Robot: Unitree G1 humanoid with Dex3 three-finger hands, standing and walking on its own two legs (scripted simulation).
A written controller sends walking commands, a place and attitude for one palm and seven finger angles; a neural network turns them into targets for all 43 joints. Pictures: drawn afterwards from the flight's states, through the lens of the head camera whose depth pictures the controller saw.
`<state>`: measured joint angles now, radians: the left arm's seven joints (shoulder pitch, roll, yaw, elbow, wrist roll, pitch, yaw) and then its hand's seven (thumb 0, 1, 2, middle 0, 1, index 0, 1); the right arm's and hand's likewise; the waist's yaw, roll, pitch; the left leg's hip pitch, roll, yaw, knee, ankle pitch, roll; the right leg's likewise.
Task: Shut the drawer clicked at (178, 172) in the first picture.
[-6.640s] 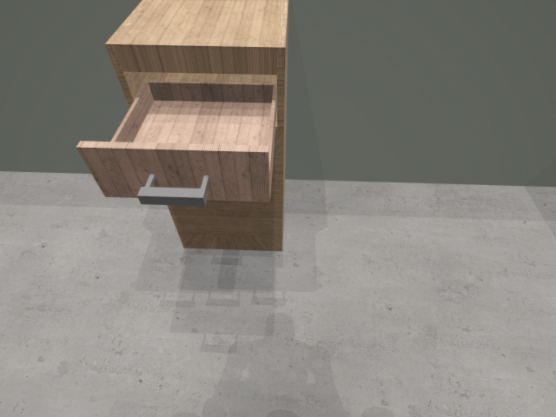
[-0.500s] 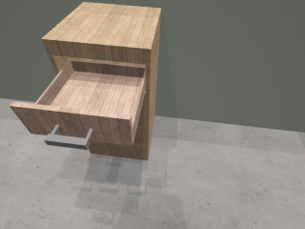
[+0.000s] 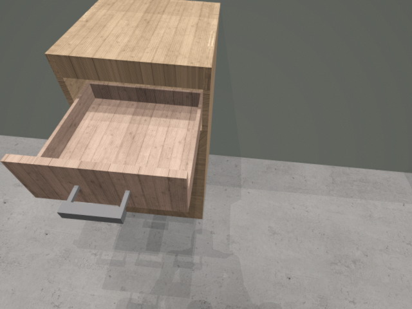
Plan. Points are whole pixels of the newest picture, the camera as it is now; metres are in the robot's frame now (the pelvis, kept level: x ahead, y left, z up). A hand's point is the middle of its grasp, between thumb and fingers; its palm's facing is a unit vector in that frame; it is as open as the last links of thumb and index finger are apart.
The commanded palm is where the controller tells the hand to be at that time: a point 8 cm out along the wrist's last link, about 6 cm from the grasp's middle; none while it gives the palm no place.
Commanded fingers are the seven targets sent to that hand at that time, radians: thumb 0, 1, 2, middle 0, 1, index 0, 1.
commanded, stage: shuffle to correct the standing spot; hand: left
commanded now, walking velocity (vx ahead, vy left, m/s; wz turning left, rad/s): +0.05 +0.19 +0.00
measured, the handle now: (97, 202) +0.33 +0.26 -0.02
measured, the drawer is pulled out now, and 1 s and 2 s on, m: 0.30 0.30 0.30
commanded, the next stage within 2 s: come to a stop and stand still in 0.42 s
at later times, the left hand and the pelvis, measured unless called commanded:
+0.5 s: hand out of the picture +0.07 +0.23 -0.16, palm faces +0.06 -0.96 -0.27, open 7.4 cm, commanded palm none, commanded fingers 0.00 0.90 0.90 -0.20 -0.30 -0.20 -0.30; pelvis +0.03 +0.03 +0.00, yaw +0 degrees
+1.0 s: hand out of the picture +0.06 +0.27 -0.17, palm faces -0.04 -0.98 -0.18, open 7.4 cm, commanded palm none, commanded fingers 0.00 0.90 0.90 -0.20 -0.30 -0.20 -0.30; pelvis +0.01 +0.09 +0.01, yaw -2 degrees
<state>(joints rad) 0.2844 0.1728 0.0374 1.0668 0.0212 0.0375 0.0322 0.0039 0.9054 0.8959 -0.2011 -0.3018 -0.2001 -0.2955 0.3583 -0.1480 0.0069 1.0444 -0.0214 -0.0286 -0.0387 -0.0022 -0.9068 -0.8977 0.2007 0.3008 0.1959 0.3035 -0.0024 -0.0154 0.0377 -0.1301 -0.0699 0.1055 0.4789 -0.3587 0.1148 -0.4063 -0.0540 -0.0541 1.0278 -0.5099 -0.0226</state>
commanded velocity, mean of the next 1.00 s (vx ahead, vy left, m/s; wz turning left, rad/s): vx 0.00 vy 0.02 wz -0.04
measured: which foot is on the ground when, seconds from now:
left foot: down 0.00-0.28, up 0.30-0.64, down 0.66-1.00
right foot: up 0.00-0.24, down 0.26-0.64, up 0.66-1.00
